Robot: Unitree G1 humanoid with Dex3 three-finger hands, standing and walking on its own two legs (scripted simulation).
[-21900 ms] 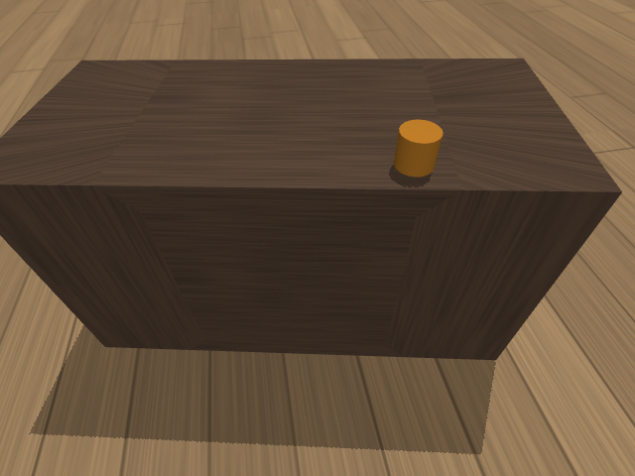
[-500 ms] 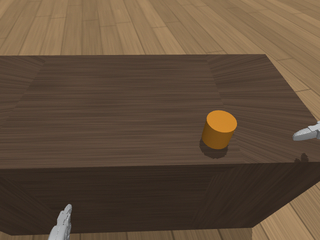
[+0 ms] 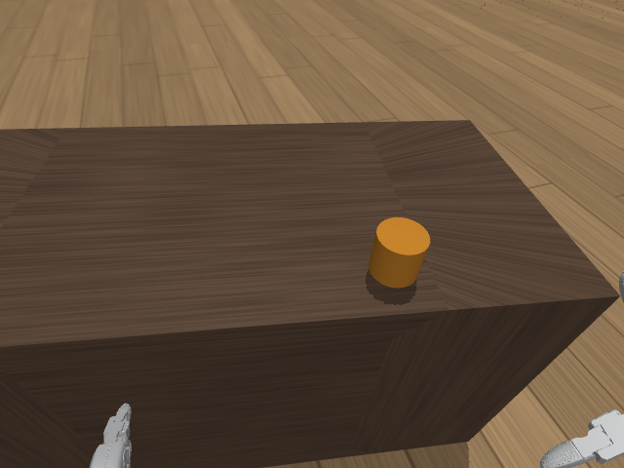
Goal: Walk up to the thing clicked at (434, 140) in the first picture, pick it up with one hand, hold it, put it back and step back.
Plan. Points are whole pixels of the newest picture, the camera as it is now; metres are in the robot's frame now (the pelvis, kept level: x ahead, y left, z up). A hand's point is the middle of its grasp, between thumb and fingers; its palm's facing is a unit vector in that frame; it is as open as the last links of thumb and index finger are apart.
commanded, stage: sink last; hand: right
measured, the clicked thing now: (397, 252) +0.45 -0.15 +0.02
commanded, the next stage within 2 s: home in 0.26 s
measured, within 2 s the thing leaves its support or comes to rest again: neither
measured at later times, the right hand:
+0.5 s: hand (582, 387) +0.17 -0.23 +0.14, palm faces +0.31 +0.86 -0.40, open 17.5 cm
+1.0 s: hand out of the picture +0.16 -0.18 -0.08, palm faces +0.05 +0.98 -0.21, open 17.3 cm
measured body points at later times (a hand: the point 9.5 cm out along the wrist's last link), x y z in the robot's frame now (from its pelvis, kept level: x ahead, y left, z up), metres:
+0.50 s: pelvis -0.02 +0.01 +0.00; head -0.02 +0.03 +0.45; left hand +0.14 +0.25 -0.07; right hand +0.15 -0.27 +0.16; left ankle +0.04 +0.13 -0.73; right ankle -0.03 -0.14 -0.73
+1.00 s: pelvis +0.00 +0.00 +0.00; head +0.03 +0.00 +0.45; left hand +0.16 +0.23 -0.09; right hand +0.16 -0.23 -0.07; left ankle +0.04 +0.13 -0.73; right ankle -0.03 -0.14 -0.73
